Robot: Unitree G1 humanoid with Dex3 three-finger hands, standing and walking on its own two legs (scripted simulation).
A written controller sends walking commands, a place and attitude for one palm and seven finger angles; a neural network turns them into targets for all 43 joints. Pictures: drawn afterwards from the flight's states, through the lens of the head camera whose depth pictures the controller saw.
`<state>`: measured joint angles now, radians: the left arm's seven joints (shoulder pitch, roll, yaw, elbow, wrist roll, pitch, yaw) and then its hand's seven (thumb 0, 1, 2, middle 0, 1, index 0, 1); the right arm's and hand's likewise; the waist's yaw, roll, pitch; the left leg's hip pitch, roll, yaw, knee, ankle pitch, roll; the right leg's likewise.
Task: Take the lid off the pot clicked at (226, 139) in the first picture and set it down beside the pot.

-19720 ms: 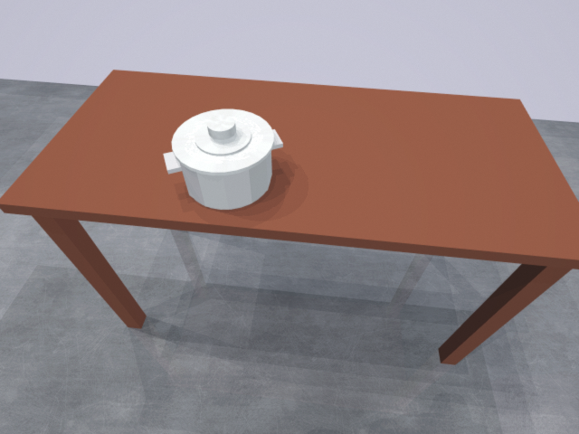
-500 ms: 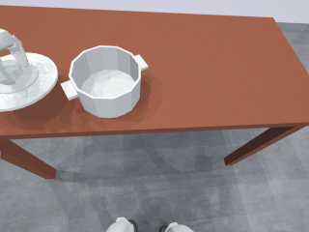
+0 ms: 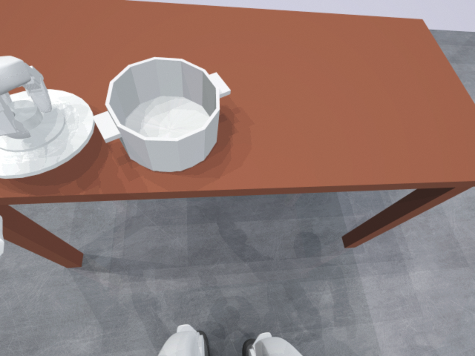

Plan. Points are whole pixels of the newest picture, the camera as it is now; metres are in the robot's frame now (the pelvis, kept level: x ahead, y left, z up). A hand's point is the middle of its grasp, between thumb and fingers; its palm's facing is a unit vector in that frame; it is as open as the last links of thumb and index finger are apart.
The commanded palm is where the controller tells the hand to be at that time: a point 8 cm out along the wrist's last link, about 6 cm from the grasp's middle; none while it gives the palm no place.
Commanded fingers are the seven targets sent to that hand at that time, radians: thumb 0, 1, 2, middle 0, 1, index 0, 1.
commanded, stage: lower the lid onto the table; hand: left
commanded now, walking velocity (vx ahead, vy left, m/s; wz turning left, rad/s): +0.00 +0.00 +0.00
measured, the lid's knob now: (21, 115) +0.51 +0.32 +0.04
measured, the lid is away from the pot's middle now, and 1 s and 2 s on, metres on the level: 0.23 0.24 0.24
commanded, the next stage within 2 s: open the fingers wide in 0.54 s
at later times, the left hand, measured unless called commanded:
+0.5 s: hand (23, 118) +0.50 +0.31 +0.05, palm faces -0.48 -0.13 -0.87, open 8.1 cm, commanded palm +0.57 +0.30 +0.10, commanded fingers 0.00 0.60 0.92 -0.78 -1.08 -0.81 -1.09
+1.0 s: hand (13, 142) +0.46 +0.32 +0.03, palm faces -0.47 -0.13 -0.88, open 8.1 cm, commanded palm +0.51 +0.31 +0.09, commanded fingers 0.00 0.35 0.71 -0.55 -1.03 -0.57 -1.03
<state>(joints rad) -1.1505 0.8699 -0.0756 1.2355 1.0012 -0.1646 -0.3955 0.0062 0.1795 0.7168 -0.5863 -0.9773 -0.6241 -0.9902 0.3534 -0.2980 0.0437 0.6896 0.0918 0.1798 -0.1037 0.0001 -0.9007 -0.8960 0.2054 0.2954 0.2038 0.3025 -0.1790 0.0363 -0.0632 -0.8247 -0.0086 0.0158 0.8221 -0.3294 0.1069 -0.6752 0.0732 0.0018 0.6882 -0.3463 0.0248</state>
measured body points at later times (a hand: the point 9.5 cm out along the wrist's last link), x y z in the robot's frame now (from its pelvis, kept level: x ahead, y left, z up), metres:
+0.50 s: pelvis -0.01 +0.01 -0.01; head +0.13 +0.05 +0.42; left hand +0.52 +0.31 +0.10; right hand -0.05 -0.27 -0.11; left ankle +0.03 +0.04 -0.70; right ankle -0.02 -0.15 -0.70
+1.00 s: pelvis -0.02 +0.00 -0.01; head +0.10 +0.04 +0.42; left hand +0.48 +0.33 +0.08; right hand -0.02 -0.28 -0.11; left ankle +0.03 +0.04 -0.70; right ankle -0.02 -0.15 -0.70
